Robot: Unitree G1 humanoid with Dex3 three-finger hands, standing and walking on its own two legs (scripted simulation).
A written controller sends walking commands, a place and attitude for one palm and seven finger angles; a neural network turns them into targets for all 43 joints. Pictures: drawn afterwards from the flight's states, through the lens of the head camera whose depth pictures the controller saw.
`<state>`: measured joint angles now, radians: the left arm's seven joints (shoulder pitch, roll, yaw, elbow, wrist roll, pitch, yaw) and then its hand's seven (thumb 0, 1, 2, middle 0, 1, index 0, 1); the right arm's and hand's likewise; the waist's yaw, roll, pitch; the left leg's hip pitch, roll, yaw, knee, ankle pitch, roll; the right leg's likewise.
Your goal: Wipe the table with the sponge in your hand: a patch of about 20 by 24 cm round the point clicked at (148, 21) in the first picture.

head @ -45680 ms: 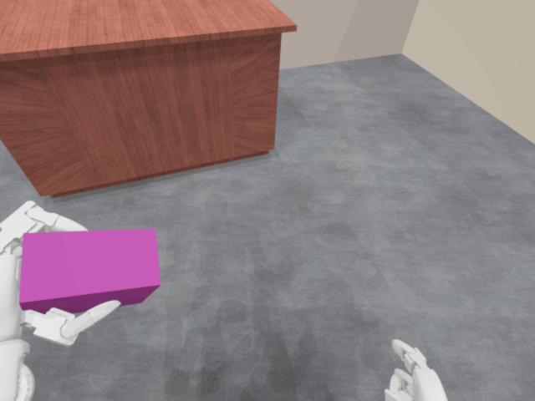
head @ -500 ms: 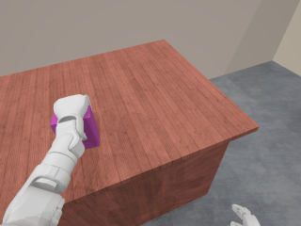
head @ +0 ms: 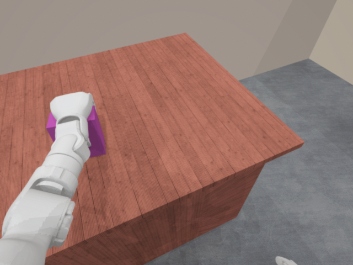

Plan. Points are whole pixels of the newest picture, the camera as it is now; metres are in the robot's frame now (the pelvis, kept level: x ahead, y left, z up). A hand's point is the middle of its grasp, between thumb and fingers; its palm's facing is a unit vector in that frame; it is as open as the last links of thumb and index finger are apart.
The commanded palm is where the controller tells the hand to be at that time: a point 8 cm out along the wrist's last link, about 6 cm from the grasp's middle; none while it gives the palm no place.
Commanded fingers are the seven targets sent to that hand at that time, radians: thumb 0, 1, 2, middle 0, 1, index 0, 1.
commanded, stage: wipe forward along the middle lane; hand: left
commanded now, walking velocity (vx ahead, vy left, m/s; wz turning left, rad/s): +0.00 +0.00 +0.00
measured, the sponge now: (81, 139) +0.42 +0.27 +0.04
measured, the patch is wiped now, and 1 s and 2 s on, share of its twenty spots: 0.90 0.90 0.95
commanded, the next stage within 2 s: slide back across to the first lane in 0.06 s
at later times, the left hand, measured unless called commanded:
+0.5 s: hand (69, 118) +0.45 +0.29 +0.09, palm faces -0.05 -0.01 -1.00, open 10.4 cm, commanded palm +0.41 +0.29 +0.15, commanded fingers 0.00 0.10 1.30 -1.20 -1.60 -1.20 -1.60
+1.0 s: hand (46, 127) +0.41 +0.34 +0.09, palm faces -0.06 -0.03 -1.00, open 10.4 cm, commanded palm +0.38 +0.33 +0.14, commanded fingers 0.00 0.10 1.30 -1.20 -1.60 -1.20 -1.60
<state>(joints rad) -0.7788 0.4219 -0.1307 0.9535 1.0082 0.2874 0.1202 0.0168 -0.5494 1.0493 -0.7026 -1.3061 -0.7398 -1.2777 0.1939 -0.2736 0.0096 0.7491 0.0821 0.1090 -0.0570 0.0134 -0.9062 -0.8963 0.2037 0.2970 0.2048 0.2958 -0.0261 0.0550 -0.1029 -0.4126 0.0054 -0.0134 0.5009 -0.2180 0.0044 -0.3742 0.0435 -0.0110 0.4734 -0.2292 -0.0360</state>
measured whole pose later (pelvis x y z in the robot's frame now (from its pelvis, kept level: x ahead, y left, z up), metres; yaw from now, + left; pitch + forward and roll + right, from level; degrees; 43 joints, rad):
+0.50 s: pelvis +0.01 +0.01 +0.00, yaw -1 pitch +8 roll -1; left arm -0.76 0.47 -0.07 0.95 1.03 0.28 0.12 0.01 -0.54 1.05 -0.69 -1.32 -0.73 -1.29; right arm 0.20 -0.26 0.01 0.73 0.08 0.12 -0.04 0.01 -0.91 -0.90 0.20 0.30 0.21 0.30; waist -0.04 0.05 -0.10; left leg -0.39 0.00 0.00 0.49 -0.24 0.02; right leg -0.35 0.03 0.01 0.45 -0.24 -0.02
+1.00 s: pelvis +0.04 +0.02 +0.00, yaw +0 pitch +6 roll -1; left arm -0.52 0.53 -0.01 0.66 1.00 0.21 0.03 0.01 -0.53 1.05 -0.67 -1.34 -0.71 -1.31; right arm 0.15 -0.28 0.00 0.69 0.07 0.13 -0.04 0.01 -0.91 -0.90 0.20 0.30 0.21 0.30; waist 0.02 0.06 -0.09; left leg -0.32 -0.01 -0.01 0.46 -0.26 0.03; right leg -0.26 0.03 0.00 0.40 -0.25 -0.02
